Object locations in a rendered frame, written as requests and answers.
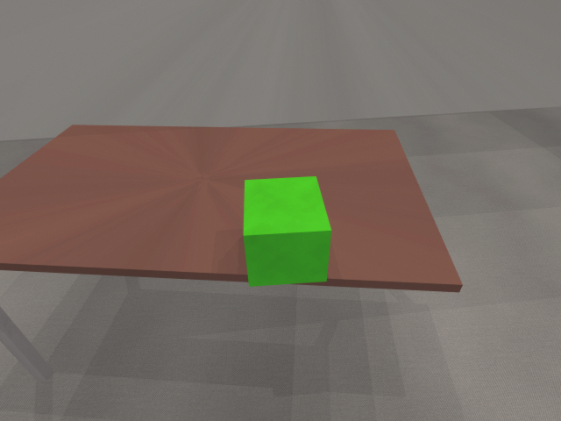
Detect table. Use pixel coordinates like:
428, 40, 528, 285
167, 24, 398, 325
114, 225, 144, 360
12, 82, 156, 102
0, 125, 463, 381

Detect carton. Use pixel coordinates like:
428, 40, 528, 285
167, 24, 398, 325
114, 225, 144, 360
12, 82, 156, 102
244, 176, 331, 287

